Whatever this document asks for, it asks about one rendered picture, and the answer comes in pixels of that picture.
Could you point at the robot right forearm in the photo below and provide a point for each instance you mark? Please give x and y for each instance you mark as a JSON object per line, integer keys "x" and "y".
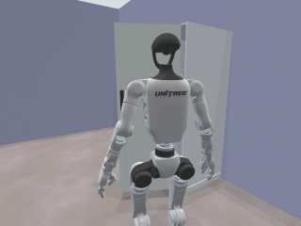
{"x": 206, "y": 142}

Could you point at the robot right upper arm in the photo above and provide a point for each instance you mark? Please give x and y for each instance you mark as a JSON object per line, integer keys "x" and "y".
{"x": 203, "y": 121}

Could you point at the robot left hand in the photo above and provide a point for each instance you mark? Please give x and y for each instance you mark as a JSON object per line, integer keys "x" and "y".
{"x": 103, "y": 179}

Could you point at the humanoid robot head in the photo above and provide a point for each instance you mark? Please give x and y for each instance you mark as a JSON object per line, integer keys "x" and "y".
{"x": 165, "y": 43}

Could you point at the handle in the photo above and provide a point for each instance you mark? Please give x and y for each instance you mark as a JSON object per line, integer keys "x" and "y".
{"x": 121, "y": 96}

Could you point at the robot left forearm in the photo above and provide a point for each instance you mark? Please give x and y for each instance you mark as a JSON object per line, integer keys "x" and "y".
{"x": 114, "y": 150}

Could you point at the robot left upper arm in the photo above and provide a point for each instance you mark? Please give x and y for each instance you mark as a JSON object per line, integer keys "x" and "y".
{"x": 129, "y": 106}

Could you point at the fridge door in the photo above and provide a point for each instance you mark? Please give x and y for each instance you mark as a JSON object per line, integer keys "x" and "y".
{"x": 134, "y": 61}

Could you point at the robot right hand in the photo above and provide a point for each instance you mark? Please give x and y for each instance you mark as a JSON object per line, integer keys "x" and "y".
{"x": 207, "y": 163}

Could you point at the right robot thigh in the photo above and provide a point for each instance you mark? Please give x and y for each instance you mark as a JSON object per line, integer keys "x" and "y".
{"x": 177, "y": 187}

